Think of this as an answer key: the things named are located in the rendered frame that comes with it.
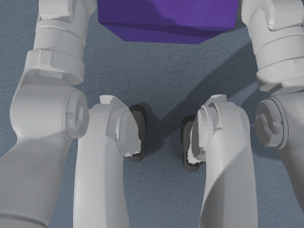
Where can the robot left forearm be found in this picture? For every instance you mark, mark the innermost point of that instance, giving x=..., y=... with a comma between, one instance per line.
x=59, y=45

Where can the robot left thigh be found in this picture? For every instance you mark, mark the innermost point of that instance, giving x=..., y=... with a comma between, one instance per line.
x=99, y=199

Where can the right robot shin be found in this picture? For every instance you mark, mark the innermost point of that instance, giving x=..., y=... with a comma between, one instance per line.
x=197, y=154

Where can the robot right upper arm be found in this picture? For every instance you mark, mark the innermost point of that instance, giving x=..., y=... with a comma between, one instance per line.
x=279, y=124

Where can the robot right forearm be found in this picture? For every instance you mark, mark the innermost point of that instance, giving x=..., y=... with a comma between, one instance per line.
x=276, y=29

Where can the robot left upper arm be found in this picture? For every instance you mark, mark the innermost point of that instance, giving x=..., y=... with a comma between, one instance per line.
x=46, y=119

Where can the carton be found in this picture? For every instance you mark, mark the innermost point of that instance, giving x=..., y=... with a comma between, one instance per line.
x=168, y=21

